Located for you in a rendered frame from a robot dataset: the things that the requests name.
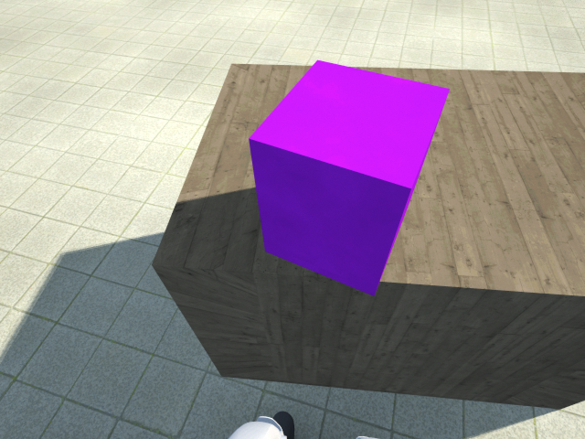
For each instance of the carton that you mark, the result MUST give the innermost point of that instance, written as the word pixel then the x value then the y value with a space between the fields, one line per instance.
pixel 335 165

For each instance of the robot left shin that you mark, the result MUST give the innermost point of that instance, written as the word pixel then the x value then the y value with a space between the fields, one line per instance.
pixel 268 420

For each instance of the robot left foot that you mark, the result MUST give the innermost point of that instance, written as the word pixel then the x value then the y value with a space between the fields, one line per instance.
pixel 285 421

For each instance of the pedestal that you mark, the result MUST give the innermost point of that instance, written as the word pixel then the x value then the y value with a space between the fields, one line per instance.
pixel 483 294

